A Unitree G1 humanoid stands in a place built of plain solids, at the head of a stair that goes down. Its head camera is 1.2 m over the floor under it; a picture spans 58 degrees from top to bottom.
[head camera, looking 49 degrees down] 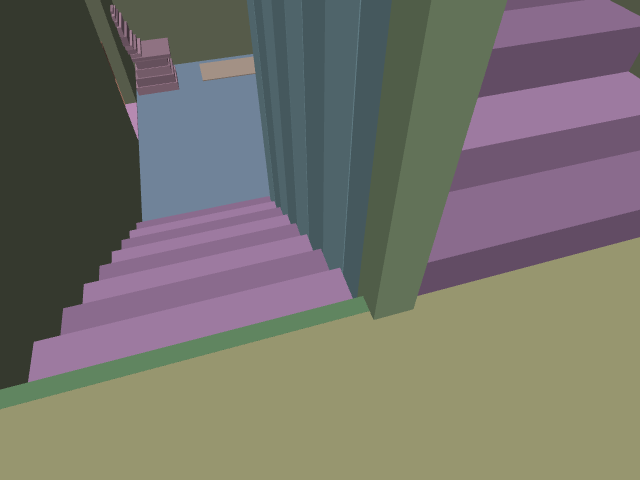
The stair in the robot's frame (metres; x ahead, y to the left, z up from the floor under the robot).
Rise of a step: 0.18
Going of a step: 0.26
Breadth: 1.13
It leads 17 degrees to the left of straight ahead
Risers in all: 9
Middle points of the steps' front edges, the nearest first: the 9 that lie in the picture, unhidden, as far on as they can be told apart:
0.64 0.39 0.00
0.89 0.46 -0.18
1.14 0.54 -0.35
1.39 0.61 -0.53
1.64 0.69 -0.71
1.88 0.76 -0.89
2.13 0.84 -1.07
2.38 0.91 -1.24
2.63 0.99 -1.42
